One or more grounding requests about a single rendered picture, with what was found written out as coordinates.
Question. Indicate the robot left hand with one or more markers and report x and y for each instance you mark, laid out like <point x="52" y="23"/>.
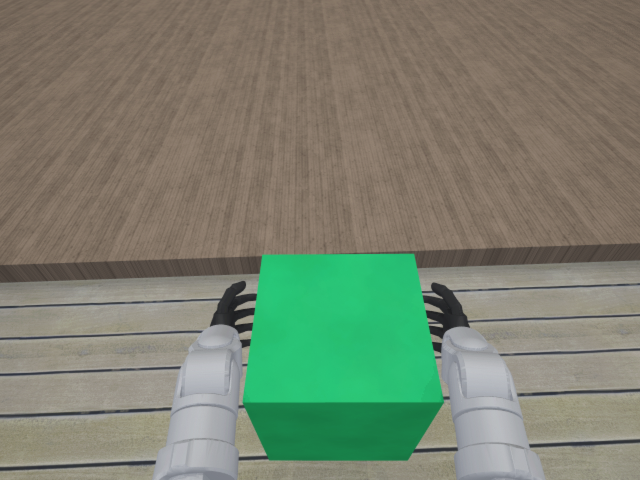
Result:
<point x="225" y="314"/>

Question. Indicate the left robot forearm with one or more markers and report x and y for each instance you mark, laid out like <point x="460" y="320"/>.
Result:
<point x="201" y="437"/>

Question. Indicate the robot right hand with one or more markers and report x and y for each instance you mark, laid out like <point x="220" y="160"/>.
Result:
<point x="452" y="315"/>

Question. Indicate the carton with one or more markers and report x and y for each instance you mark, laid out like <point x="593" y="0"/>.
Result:
<point x="341" y="364"/>

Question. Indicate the right robot forearm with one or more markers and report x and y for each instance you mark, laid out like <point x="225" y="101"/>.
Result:
<point x="490" y="433"/>

